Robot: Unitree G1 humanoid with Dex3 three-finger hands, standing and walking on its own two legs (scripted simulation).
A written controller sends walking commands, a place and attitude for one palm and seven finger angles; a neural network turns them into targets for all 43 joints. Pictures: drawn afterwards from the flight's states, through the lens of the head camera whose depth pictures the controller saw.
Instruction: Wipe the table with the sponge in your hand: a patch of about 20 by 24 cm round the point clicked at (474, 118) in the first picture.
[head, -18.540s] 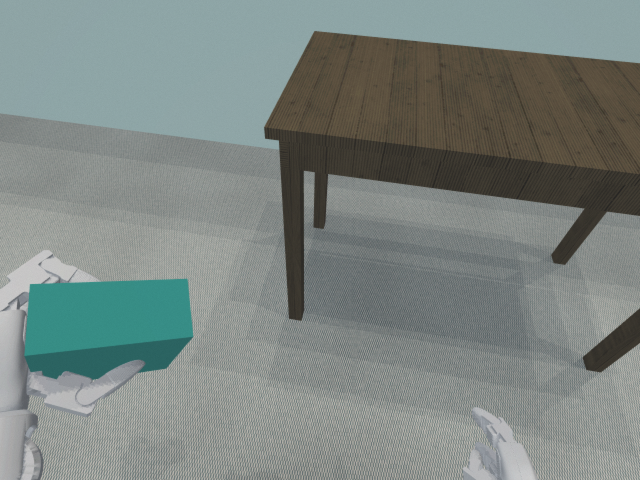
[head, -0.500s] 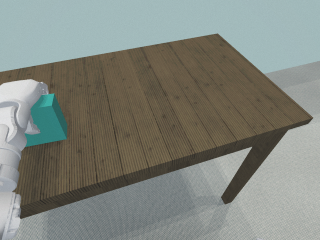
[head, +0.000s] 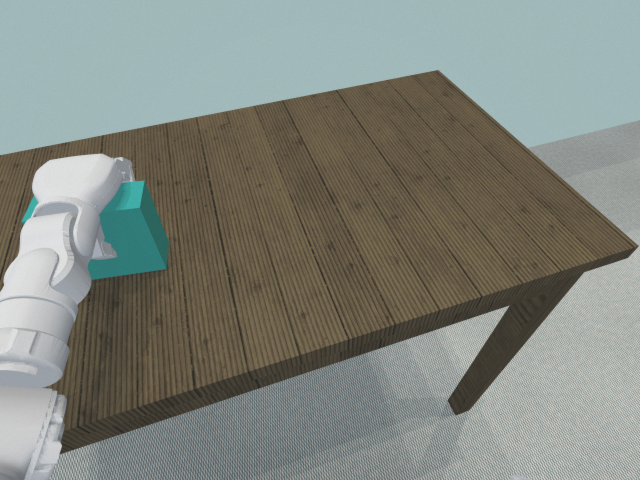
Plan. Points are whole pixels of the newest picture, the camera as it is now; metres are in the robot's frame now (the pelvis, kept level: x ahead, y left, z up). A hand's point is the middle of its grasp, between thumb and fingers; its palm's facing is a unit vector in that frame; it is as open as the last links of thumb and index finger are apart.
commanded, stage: slide across to the middle lane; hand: left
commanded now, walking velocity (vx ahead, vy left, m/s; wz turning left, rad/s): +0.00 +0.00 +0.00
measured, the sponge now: (110, 243) +0.39 +0.32 +0.08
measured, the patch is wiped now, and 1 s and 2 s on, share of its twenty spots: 0.50 0.75 0.90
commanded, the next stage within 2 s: wipe back along the middle lane in 0.30 s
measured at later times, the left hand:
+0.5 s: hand (148, 208) +0.41 +0.26 +0.13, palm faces -0.07 -0.01 -1.00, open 9.8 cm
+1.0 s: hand (137, 244) +0.35 +0.25 +0.12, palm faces -0.01 -0.03 -1.00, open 9.8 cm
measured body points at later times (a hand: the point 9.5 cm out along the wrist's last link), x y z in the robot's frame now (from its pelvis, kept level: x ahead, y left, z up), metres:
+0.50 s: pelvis +0.02 -0.02 +0.00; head +0.03 -0.05 +0.45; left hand +0.41 +0.26 +0.18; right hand +0.20 -0.26 -0.11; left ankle +0.02 +0.10 -0.74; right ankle -0.03 -0.13 -0.74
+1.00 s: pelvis +0.01 -0.03 +0.00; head +0.00 -0.06 +0.45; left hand +0.35 +0.25 +0.18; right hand +0.20 -0.28 -0.10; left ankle +0.02 +0.10 -0.74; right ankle -0.03 -0.13 -0.74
